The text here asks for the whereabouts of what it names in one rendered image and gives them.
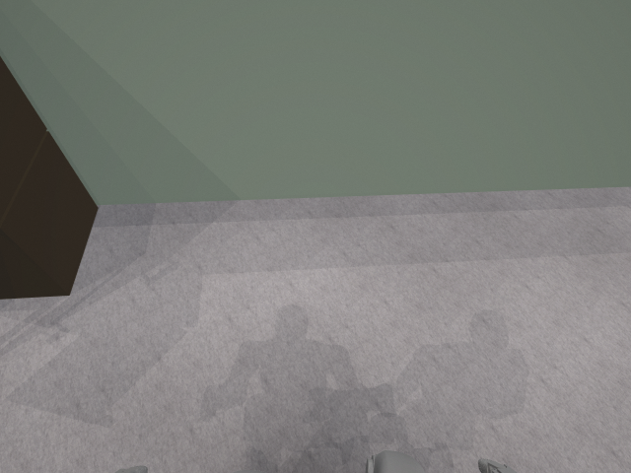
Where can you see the cupboard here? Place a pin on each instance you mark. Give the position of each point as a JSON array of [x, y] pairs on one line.
[[46, 213]]

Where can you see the right robot thigh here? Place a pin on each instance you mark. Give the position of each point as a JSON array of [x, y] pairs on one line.
[[389, 461]]

